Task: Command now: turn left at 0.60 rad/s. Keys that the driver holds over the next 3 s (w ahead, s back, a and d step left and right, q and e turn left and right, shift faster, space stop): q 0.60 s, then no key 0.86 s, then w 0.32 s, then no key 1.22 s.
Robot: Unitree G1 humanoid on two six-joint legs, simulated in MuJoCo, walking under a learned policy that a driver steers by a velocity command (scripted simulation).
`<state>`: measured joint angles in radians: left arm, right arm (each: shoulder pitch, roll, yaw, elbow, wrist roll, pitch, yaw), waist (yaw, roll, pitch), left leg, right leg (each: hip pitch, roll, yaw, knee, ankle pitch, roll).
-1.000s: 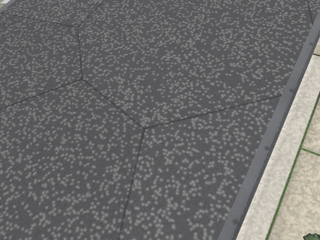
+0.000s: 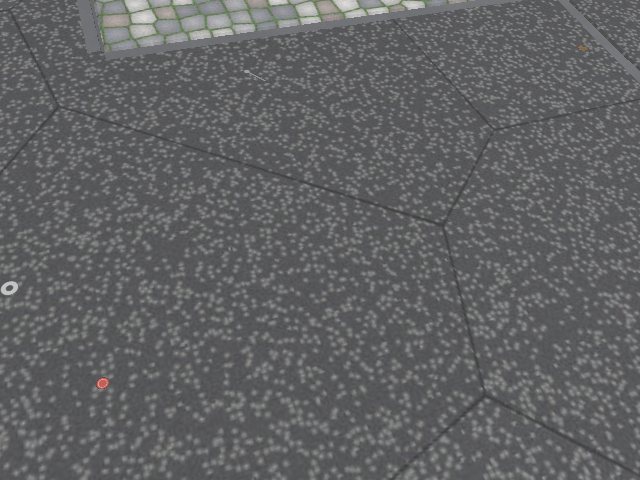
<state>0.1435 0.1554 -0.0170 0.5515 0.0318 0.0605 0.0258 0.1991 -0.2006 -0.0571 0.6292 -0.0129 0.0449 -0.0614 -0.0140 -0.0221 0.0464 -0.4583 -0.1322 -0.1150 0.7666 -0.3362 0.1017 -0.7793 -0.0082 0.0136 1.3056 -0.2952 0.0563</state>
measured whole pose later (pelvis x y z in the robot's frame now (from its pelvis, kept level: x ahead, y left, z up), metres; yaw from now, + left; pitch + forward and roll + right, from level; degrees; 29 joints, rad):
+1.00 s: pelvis +0.07 +0.02 +0.03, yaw +28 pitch +1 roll -1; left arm 0.25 0.22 0.05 0.74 0.02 0.05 0.00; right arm 0.23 -0.14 0.00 0.63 -0.03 -0.03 -0.02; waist 0.00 -0.03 -0.02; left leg -0.25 -0.06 -0.03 0.44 -0.21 0.07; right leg -0.42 -0.04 0.00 0.81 -0.38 0.04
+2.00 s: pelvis +0.21 +0.08 +0.03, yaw +29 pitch +2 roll +0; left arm 0.12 0.21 0.04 0.75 0.02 -0.02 -0.02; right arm 0.47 -0.17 -0.02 0.90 -0.01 -0.09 -0.02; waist -0.05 -0.03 0.02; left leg 0.02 -0.05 0.01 0.27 -0.31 0.05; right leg -0.57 -0.02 -0.06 0.72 -0.17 -0.03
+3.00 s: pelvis +0.32 +0.13 +0.03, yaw +29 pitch -2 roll +0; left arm 0.32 0.13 0.00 1.08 0.01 -0.01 0.04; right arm 0.32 -0.12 0.00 1.10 -0.01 -0.02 -0.05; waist 0.01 0.00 0.02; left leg -0.09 -0.03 0.00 0.37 -0.25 0.03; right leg -0.19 0.04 -0.05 0.38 -0.17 -0.06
